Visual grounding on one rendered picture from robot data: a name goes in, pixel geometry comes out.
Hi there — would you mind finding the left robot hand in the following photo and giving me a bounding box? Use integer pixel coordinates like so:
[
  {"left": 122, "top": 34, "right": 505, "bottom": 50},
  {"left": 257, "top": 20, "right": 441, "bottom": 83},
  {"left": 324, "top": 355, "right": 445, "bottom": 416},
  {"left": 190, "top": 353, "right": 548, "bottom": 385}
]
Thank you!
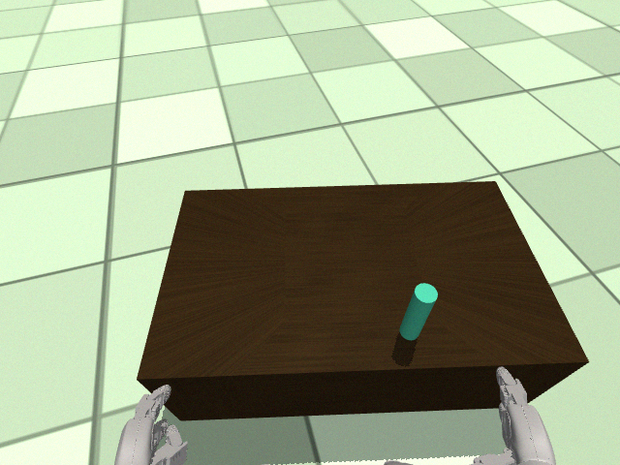
[{"left": 114, "top": 385, "right": 188, "bottom": 465}]

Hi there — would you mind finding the right robot hand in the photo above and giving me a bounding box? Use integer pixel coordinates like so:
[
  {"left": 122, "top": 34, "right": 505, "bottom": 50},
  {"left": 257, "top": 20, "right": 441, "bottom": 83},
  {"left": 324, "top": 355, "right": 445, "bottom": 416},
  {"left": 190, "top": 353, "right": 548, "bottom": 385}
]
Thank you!
[{"left": 470, "top": 366, "right": 556, "bottom": 465}]

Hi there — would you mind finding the can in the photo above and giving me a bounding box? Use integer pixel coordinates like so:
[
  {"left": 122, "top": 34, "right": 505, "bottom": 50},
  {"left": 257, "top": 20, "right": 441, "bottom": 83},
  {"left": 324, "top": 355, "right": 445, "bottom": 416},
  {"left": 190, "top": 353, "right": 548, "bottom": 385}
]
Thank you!
[{"left": 399, "top": 283, "right": 438, "bottom": 340}]

